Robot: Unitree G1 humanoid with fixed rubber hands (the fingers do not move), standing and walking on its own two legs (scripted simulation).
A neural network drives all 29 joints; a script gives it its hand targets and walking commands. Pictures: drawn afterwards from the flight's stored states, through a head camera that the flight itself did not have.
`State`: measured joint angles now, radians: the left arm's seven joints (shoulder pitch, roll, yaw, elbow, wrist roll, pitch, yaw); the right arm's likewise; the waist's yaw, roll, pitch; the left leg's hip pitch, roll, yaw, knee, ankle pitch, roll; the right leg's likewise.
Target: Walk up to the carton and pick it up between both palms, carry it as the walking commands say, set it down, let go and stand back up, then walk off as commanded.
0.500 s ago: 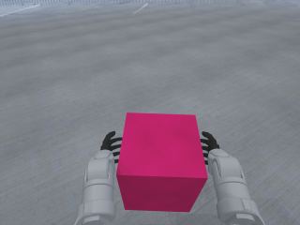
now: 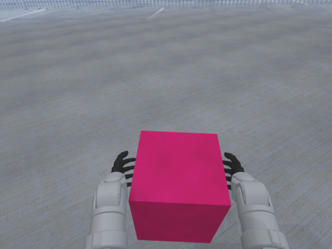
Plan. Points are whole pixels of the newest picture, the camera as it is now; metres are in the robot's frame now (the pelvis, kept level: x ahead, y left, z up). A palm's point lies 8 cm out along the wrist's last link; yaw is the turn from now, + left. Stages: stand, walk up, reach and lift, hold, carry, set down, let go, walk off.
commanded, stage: hold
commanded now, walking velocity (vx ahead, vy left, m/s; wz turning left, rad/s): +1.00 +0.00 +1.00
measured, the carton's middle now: (176, 188) +0.31 +0.01 -0.01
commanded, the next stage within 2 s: carry in 0.02 s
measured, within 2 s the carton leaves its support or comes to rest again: neither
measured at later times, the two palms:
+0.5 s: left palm (83, 156) +0.35 +0.26 +0.08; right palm (187, 138) +0.42 -0.03 +0.08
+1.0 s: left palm (31, 118) +0.56 +0.52 +0.07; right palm (110, 93) +0.73 +0.28 +0.07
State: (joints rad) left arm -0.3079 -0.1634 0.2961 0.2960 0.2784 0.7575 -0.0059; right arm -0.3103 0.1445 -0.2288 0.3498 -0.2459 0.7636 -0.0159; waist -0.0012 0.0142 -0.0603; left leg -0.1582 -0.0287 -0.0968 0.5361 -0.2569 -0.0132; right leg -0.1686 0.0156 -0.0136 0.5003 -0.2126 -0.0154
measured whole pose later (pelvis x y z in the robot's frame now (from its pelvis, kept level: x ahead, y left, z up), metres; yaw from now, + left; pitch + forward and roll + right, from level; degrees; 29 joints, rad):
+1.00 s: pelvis +0.43 +0.25 -0.02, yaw +38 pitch +1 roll +1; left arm -0.20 -0.14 0.13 -0.13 0.12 1.17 0.07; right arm -0.18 0.12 -0.14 -0.21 -0.12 1.26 -0.10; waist -0.03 -0.02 -0.17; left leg -0.28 -0.18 0.02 0.63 -0.36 0.15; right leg -0.42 -0.14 -0.07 1.31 -0.44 0.11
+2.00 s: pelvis +0.79 +0.76 +0.01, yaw +62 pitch +9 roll -1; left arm -0.20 -0.14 0.12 -0.28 0.10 1.15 0.09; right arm -0.21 0.14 -0.15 -0.31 -0.10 1.20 -0.10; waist 0.02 0.03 -0.21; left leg -0.25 -0.07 0.10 0.49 -0.31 0.07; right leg -0.38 -0.07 -0.15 0.52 -0.23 0.00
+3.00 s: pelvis +0.79 +1.01 -0.01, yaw +66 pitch +7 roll -1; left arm -0.19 -0.14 0.12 -0.29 0.10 1.15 0.10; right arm -0.16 0.14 -0.13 -0.31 -0.09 1.17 -0.09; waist 0.02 0.00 -0.18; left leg -0.37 -0.03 0.02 0.64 -0.39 0.05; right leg -0.30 -0.04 -0.17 0.61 -0.38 -0.02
